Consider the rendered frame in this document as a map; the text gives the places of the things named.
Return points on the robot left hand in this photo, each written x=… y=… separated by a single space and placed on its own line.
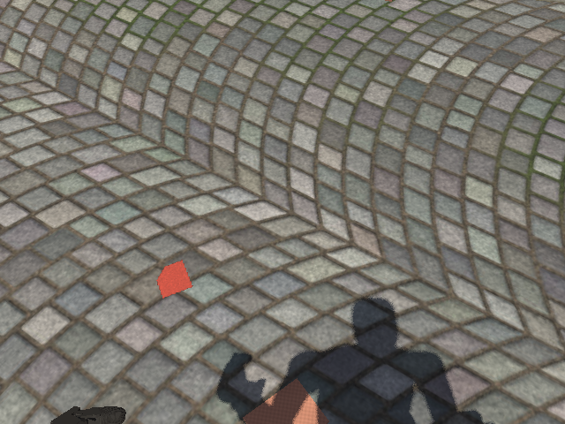
x=94 y=415

